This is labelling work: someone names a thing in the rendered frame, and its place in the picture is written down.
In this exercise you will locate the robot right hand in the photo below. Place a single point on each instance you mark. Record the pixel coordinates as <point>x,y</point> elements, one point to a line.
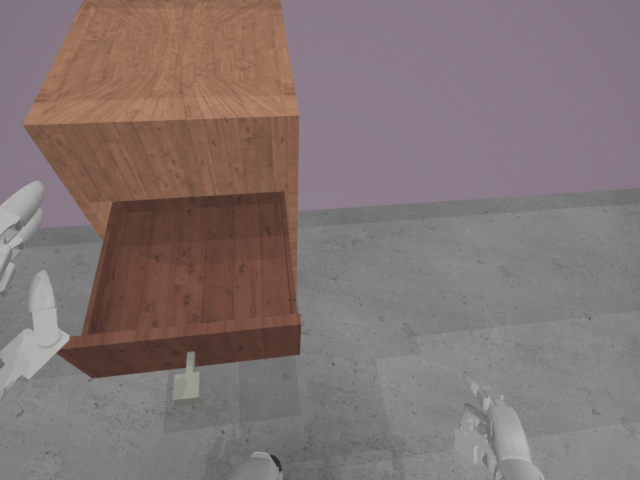
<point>500,434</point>

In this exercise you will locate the left robot foot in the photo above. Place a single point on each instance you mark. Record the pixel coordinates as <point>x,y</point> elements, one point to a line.
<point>276,462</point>

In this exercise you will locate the cabinet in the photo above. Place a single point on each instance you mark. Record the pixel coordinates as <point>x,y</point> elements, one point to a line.
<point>156,99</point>

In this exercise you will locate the right robot forearm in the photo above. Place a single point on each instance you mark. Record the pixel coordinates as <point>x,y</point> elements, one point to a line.
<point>516,469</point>

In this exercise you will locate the left robot thigh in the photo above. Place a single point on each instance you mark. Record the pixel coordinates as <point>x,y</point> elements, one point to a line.
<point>255,468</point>

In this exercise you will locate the drawer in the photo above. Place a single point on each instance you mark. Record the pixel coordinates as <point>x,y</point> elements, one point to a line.
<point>209,274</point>

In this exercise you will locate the robot left hand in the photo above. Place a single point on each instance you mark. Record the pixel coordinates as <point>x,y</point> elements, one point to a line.
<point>20,219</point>

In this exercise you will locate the handle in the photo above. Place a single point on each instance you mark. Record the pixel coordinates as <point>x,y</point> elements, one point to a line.
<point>189,387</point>

